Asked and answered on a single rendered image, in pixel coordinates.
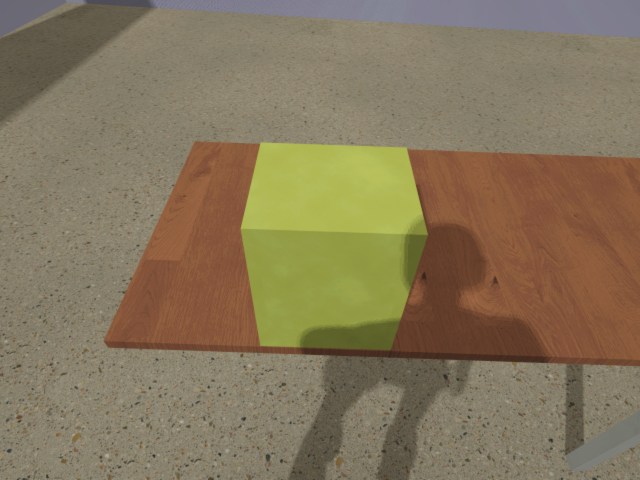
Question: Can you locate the table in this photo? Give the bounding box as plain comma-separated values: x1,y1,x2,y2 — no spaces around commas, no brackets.
104,141,640,471

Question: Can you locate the carton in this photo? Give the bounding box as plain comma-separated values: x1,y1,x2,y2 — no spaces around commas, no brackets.
241,142,428,350

